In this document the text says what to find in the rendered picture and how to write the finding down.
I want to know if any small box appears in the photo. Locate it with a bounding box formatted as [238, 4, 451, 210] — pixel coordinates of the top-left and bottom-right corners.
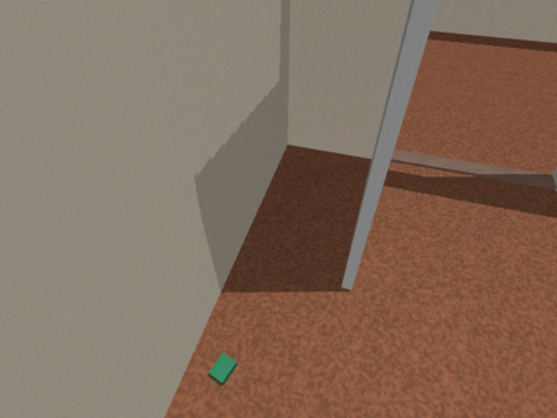
[209, 353, 238, 386]

